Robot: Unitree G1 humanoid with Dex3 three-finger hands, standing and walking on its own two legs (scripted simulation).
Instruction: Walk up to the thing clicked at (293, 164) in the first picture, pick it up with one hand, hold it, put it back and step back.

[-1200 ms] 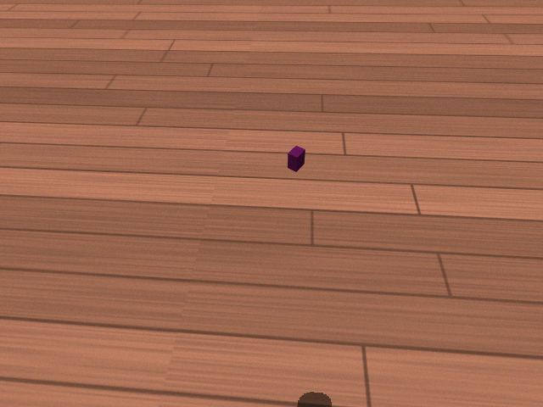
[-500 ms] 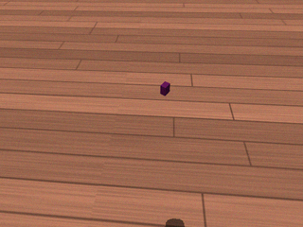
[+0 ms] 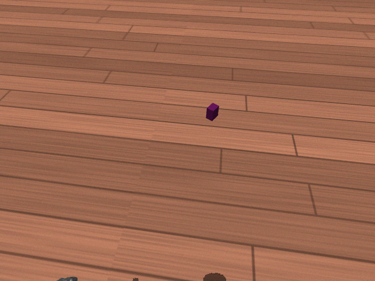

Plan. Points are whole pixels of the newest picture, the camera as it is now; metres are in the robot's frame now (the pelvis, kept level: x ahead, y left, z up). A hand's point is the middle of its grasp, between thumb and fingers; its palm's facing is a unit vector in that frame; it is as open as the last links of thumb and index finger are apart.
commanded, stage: walk up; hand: left
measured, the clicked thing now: (212, 112) +1.38 -0.17 -0.73
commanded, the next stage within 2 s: none
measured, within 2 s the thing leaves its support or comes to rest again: neither
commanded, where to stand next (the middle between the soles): +1.35 -0.62 m, yaw +53 degrees
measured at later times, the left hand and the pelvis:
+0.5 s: hand (75, 278) +0.16 +0.29 -0.17, palm faces +0.27 -0.92 -0.27, open 7.4 cm; pelvis +0.17 +0.00 -0.01, yaw +19 degrees
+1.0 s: hand (136, 220) +0.30 +0.16 -0.15, palm faces +0.54 -0.76 -0.35, open 7.4 cm; pelvis +0.43 -0.10 -0.02, yaw +34 degrees
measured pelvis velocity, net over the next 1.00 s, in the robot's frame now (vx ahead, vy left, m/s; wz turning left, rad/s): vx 0.43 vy -0.10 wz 0.59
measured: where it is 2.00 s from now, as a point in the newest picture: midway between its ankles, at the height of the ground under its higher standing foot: (234, 168)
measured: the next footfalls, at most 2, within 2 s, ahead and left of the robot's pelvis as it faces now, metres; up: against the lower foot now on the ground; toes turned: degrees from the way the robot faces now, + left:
left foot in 0.24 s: +0.16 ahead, +0.15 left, +0.00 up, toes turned +17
right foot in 0.68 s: +0.49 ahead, -0.15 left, +0.00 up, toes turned +21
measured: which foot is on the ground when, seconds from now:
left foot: down 0.00-0.04, up 0.06-0.22, down 0.24-0.70, up 0.72-1.00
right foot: down 0.00-0.26, up 0.28-0.66, down 0.68-1.00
